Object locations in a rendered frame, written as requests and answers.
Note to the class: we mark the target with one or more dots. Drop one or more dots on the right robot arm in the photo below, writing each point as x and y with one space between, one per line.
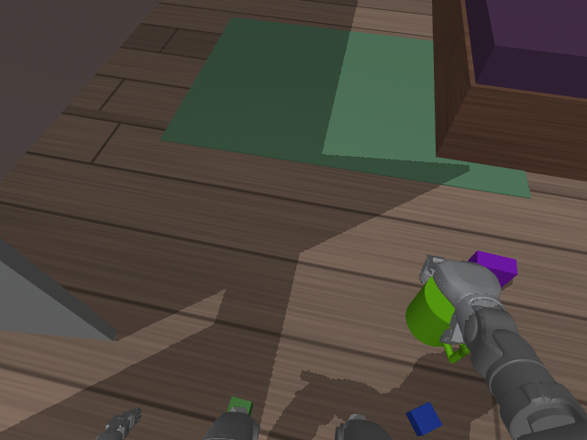
533 406

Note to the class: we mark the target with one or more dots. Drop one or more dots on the bed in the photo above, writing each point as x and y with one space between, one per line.
510 81

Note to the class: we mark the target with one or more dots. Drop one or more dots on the right robot hand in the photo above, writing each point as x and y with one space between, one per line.
457 280

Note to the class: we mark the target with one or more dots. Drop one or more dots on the left robot hand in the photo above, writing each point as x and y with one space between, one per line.
120 425

